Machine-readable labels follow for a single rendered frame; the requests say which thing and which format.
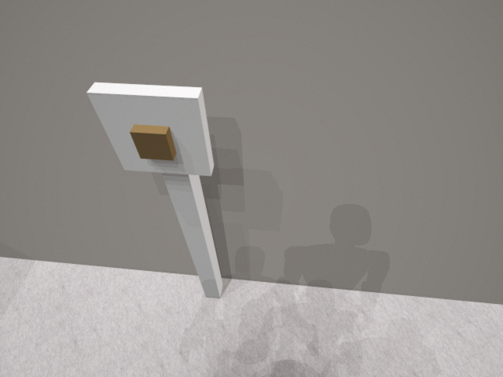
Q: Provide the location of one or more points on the panel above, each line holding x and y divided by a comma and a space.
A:
120, 106

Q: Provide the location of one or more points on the button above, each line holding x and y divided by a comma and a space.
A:
153, 142

